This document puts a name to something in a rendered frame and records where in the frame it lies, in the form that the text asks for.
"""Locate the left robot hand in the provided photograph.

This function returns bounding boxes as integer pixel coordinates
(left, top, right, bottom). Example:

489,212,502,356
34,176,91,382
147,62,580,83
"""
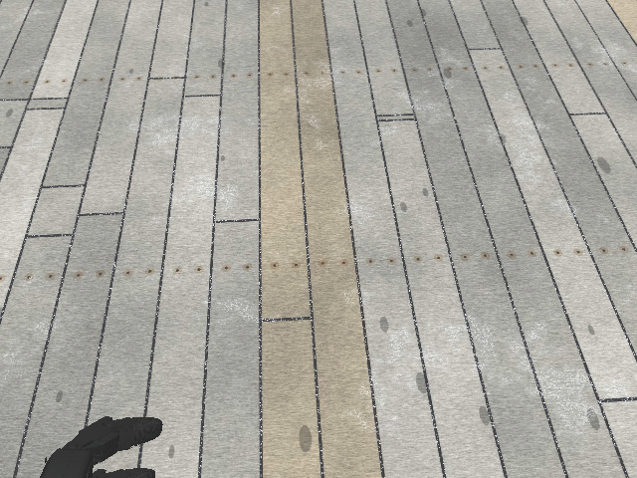
40,416,163,478

